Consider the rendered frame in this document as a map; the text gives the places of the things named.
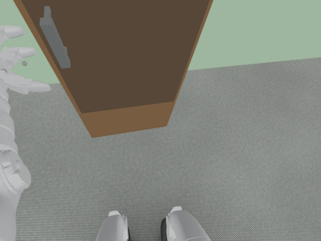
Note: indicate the robot left upper arm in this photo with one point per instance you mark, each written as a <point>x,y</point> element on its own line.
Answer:
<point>14,178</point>

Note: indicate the handle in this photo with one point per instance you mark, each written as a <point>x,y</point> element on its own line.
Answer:
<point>49,29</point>

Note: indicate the robot right thigh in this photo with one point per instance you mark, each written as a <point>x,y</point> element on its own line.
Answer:
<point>183,227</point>

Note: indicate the right robot shin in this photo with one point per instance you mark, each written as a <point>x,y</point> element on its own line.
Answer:
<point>174,209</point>

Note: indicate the cupboard door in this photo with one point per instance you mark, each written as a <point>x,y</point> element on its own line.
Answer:
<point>123,53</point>

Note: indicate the left robot hand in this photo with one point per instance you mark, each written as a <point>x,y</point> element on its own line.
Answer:
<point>8,59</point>

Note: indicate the left robot forearm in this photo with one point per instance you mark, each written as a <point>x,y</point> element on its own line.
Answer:
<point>7,129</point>

